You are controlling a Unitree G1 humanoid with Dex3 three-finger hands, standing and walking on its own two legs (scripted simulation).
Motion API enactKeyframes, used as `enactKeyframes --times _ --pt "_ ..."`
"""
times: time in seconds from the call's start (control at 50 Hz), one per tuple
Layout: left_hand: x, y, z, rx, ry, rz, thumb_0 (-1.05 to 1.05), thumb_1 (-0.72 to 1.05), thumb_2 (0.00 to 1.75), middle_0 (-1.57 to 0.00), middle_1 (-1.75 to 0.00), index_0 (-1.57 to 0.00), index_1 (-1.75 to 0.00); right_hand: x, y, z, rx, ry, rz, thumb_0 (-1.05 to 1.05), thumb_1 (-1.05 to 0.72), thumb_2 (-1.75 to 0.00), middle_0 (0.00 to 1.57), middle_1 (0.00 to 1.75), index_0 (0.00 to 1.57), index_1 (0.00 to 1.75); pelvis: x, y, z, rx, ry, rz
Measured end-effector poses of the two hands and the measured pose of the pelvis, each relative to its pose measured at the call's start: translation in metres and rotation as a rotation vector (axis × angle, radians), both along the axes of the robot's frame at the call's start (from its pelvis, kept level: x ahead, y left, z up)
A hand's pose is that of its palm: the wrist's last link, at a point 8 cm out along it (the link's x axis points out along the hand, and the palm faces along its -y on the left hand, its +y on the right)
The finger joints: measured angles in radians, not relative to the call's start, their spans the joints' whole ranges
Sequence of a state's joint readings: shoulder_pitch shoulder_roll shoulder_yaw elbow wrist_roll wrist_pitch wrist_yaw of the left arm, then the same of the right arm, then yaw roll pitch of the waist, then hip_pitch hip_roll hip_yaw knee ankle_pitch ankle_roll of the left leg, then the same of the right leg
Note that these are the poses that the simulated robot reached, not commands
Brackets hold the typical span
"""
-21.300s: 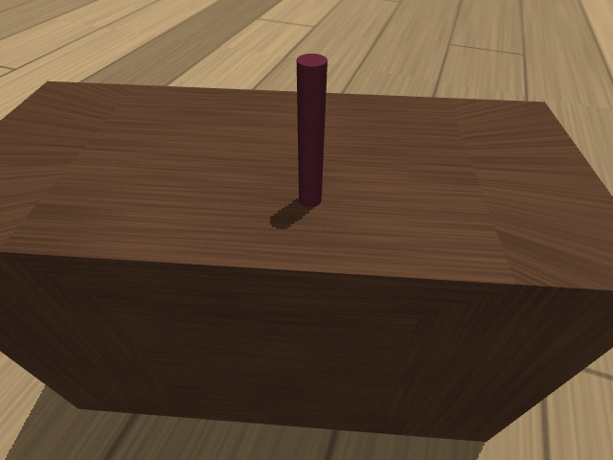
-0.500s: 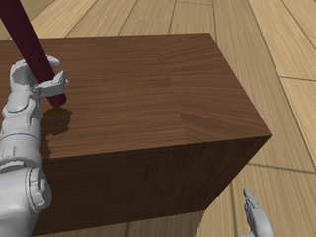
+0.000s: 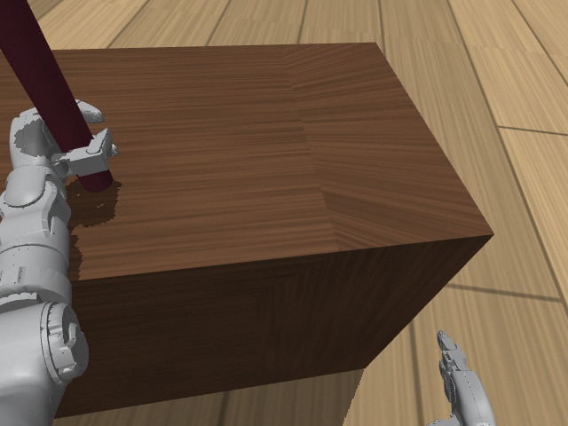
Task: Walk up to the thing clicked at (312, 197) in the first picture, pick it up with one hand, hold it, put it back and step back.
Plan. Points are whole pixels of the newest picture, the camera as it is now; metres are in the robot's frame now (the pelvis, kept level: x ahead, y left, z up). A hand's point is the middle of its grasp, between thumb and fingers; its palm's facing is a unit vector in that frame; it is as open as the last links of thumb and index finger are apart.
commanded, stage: lower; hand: left
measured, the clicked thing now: (59, 109) +0.50 +0.23 +0.20
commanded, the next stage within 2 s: loosen in 0.26 s
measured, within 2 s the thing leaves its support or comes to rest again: rests again in 0.14 s
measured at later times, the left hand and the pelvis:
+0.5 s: hand (95, 153) +0.49 +0.21 +0.13, palm faces +0.16 -0.99 +0.01, open 5.2 cm; pelvis +0.00 +0.00 -0.01, yaw +0 degrees
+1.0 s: hand (94, 149) +0.50 +0.21 +0.13, palm faces +0.17 -0.98 +0.01, open 14.5 cm; pelvis -0.01 +0.00 -0.01, yaw +0 degrees
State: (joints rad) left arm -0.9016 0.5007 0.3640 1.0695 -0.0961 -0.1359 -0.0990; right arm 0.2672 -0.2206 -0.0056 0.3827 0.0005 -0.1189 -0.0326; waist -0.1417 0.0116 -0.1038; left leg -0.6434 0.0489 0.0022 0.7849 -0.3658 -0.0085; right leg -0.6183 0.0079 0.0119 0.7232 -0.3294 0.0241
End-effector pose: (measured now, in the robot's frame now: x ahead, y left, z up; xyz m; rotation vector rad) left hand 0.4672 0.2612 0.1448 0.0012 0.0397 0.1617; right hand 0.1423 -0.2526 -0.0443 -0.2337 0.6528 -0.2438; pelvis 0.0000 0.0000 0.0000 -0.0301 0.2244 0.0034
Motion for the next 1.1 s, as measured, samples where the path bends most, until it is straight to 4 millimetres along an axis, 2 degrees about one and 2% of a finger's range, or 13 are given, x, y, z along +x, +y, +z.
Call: enactKeyframes --times 0.3,0.44,0.52,0.62,0.78,1.1 --pt "-0.001 -0.001 -0.016 0.005 0.004 -0.004 0.0 0.12 1.23 -1.02 -1.2 -1.05 -1.19 -0.001 0.002 0.001 -0.006 -0.012 0.012 -0.01 0.53 -0.06 0.06 0.05 0.05 0.05 -0.003 0.0 -0.007 -0.001 0.016 0.001" --pt "-0.002 0.0 -0.017 -0.003 -0.018 -0.002 0.0 0.13 1.22 -1.02 -1.2 -1.05 -1.19 -0.003 0.002 0.002 -0.013 -0.015 0.016 -0.01 0.53 -0.05 0.06 0.05 0.05 0.05 -0.004 0.0 -0.009 -0.002 0.023 0.002" --pt "-0.003 0.0 -0.017 -0.011 -0.022 0.004 0.0 0.13 1.12 -1.04 -1.16 -1.06 -1.15 -0.005 0.002 0.002 -0.009 -0.014 0.014 -0.01 0.53 -0.05 0.06 0.05 0.05 0.05 -0.004 0.0 -0.01 -0.003 0.023 0.001" --pt "-0.001 0.0 -0.012 -0.012 -0.042 0.01 0.0 0.05 0.89 -1.03 -1.05 -1.06 -1.02 -0.006 0.002 0.001 -0.009 -0.016 0.014 -0.01 0.52 -0.05 0.06 0.05 0.05 0.05 -0.006 0.0 -0.012 -0.002 0.026 0.001" --pt "0.001 0.0 -0.01 -0.008 -0.037 0.012 0.0 -0.21 0.56 -0.81 -0.75 -0.83 -0.73 -0.01 0.001 0.0 -0.005 -0.009 0.01 -0.01 0.53 -0.05 0.06 0.05 0.05 0.05 -0.006 -0.001 -0.013 0.001 0.032 0.0" --pt "0.001 0.001 -0.011 -0.012 -0.039 0.017 -0.01 -0.54 0.16 -0.31 -0.25 -0.32 -0.24 -0.006 -0.001 0.003 -0.009 -0.014 0.01 -0.01 0.52 -0.05 0.06 0.05 0.05 0.05 -0.004 -0.002 -0.014 0.001 0.033 0.0"
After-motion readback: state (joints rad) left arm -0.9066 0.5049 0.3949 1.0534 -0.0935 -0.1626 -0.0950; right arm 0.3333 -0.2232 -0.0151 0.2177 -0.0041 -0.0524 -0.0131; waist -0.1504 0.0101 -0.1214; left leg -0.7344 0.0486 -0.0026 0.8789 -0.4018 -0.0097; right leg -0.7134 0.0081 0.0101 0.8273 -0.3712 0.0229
